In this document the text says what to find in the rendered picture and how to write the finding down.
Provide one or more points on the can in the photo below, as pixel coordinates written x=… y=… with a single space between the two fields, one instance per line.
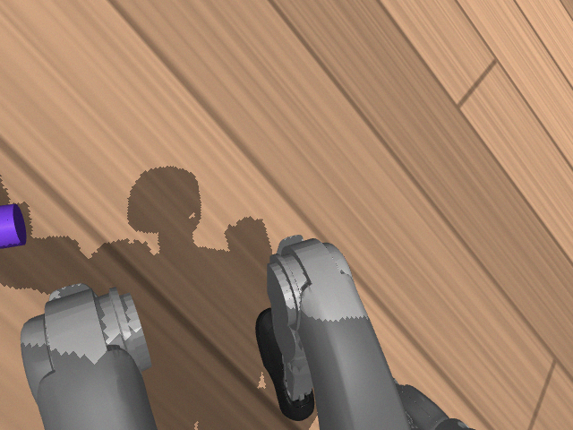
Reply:
x=12 y=226

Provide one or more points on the right robot hand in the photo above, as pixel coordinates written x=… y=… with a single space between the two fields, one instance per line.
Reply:
x=422 y=413

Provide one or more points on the right robot foot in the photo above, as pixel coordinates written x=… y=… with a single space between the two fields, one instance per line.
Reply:
x=271 y=356

